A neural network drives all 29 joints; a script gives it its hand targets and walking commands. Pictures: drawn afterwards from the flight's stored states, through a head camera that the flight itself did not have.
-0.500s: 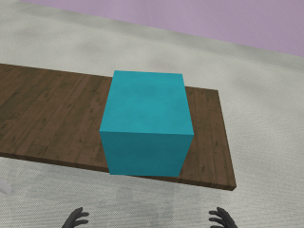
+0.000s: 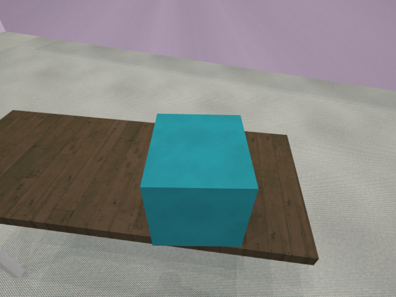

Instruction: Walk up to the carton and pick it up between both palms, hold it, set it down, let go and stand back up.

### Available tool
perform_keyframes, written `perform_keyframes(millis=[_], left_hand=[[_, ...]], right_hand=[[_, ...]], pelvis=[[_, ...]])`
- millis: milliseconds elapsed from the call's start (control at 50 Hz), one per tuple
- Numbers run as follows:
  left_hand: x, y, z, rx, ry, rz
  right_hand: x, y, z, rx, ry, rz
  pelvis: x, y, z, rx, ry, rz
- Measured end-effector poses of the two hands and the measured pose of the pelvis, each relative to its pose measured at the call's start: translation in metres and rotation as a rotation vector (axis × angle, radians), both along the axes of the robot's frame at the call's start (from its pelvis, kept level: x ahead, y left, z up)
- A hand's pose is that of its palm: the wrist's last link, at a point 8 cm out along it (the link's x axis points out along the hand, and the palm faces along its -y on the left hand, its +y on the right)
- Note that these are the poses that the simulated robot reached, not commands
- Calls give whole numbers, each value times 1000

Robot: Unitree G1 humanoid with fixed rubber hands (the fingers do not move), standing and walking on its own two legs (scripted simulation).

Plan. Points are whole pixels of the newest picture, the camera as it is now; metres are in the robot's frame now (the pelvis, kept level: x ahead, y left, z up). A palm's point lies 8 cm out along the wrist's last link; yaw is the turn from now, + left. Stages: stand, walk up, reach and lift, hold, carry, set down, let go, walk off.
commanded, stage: stand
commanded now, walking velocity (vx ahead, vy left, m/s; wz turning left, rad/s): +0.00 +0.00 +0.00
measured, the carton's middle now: (198, 178) +0.45 +0.00 -0.02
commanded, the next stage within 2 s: none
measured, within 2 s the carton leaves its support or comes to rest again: neither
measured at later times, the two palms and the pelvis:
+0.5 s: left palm out of the picture -0.07 +0.22 -0.15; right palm out of the picture -0.07 -0.18 -0.15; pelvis -0.02 +0.02 +0.00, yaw +0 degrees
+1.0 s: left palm out of the picture -0.05 +0.23 -0.16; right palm out of the picture -0.06 -0.16 -0.15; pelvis -0.01 +0.03 +0.00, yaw +0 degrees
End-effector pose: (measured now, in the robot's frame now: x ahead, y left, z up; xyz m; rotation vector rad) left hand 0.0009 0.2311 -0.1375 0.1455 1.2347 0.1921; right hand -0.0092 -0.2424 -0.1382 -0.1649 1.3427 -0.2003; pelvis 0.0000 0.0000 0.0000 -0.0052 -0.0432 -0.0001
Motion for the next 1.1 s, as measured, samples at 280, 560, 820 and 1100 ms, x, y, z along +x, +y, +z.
perform_keyframes(millis=[280,560,820,1100], left_hand=[[-57,-13,-10,-60,175,20],[-68,-10,-18,-91,231,2],[-74,-5,-19,-94,280,4],[-48,-4,-20,-88,238,-18]], right_hand=[[-40,42,-9,69,103,-13],[-66,64,-9,73,158,-25],[-67,81,-9,91,167,-38],[-56,81,-11,90,141,-27]], pelvis=[[-11,12,0,0,-8,-4],[-18,26,-2,5,8,-3],[-11,33,-2,12,18,-3],[-9,34,-3,12,20,-2]])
